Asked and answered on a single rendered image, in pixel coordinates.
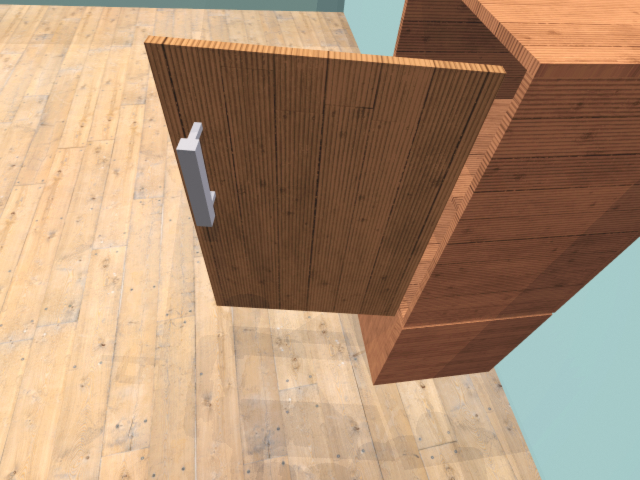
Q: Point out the cupboard door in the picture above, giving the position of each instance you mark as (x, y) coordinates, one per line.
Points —
(331, 169)

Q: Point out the handle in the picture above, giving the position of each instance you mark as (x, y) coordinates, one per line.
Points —
(193, 169)

